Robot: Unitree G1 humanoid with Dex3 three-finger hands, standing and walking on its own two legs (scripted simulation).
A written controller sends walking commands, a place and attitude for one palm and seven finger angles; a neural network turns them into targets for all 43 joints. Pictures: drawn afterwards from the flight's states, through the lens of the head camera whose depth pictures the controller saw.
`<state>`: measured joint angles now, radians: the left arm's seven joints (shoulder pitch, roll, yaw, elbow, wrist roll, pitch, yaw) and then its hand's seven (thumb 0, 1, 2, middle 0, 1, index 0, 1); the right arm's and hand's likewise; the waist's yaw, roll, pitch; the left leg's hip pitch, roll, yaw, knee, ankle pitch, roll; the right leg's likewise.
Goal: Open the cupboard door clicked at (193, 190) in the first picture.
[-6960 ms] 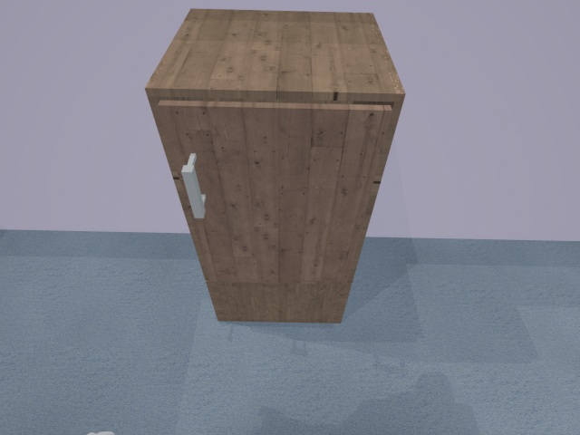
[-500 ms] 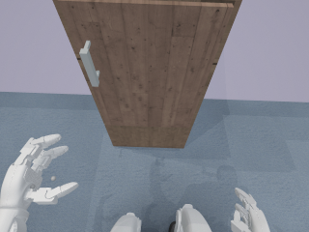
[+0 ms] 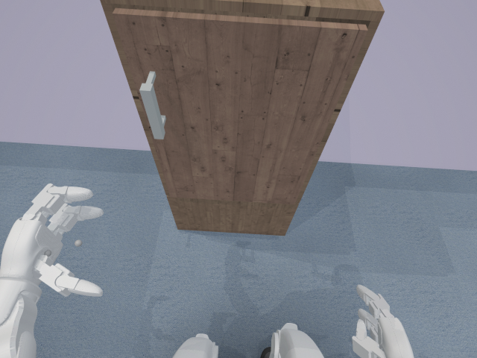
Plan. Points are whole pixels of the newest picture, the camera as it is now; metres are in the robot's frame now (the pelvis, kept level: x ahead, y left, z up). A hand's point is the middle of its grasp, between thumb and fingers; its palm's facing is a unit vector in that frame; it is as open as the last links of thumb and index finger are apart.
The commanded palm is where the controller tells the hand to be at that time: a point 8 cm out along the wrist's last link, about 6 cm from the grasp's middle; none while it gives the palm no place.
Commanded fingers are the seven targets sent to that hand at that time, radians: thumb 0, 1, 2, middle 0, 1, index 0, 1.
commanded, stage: raise the hand with hooked fingers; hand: left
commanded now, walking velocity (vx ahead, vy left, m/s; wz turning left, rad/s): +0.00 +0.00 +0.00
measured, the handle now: (155, 106) +0.56 +0.21 +0.05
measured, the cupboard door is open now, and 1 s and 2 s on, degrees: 0 0 0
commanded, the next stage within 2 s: move the hooked fingers beside the handle in 0.68 s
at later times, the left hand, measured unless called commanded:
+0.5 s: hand (82, 220) +0.30 +0.26 +0.06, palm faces +0.02 -1.00 -0.05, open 14.0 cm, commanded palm +0.27 +0.31 +0.06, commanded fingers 0.00 -0.50 0.30 -0.30 -1.20 -0.30 -1.20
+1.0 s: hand (86, 208) +0.32 +0.26 +0.05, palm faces +0.03 -1.00 -0.04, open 14.0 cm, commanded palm +0.30 +0.31 +0.06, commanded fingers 0.00 -0.50 0.30 -0.30 -1.20 -0.30 -1.20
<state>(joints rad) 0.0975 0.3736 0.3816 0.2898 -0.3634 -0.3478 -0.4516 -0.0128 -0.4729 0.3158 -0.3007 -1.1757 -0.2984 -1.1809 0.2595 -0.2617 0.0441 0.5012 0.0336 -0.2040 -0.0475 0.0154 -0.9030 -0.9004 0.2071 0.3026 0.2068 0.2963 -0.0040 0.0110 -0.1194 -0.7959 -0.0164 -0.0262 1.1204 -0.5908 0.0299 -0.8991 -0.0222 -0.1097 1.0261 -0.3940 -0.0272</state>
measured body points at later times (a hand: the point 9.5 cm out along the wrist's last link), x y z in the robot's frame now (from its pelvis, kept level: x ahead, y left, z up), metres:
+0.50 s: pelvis +0.01 +0.00 +0.01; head +0.09 +0.01 +0.45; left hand +0.29 +0.32 +0.06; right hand +0.15 -0.26 -0.08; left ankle -0.03 +0.10 -0.66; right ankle +0.06 -0.11 -0.66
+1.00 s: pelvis +0.00 -0.01 +0.00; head +0.09 +0.00 +0.44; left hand +0.31 +0.32 +0.06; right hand +0.16 -0.26 -0.08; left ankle -0.03 +0.10 -0.66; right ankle +0.06 -0.11 -0.66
